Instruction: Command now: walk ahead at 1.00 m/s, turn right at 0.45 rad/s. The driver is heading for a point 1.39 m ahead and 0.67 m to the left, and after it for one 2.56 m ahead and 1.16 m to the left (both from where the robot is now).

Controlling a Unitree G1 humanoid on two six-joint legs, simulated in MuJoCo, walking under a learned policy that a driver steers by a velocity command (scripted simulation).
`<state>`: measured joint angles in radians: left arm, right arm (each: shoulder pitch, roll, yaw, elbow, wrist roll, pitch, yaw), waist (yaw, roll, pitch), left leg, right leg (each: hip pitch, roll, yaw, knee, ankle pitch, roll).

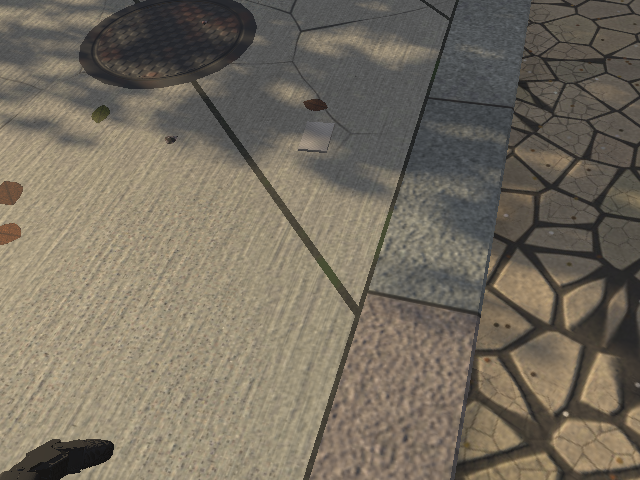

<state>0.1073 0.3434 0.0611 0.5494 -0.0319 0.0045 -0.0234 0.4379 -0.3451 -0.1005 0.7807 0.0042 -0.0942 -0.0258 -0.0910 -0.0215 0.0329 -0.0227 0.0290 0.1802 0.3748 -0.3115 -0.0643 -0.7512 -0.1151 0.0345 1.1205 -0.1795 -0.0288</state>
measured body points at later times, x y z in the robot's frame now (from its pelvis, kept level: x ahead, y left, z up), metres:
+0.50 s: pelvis +0.41 -0.07 +0.00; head +0.41 -0.07 +0.45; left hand +0.31 +0.19 -0.12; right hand +0.68 -0.26 -0.06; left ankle +0.55 +0.09 -0.63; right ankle +0.30 -0.17 -0.73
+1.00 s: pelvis +0.81 +0.04 +0.00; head +0.82 +0.07 +0.45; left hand +0.93 +0.38 -0.01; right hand +0.98 -0.16 -0.11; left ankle +0.68 +0.03 -0.73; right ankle +1.11 +0.02 -0.68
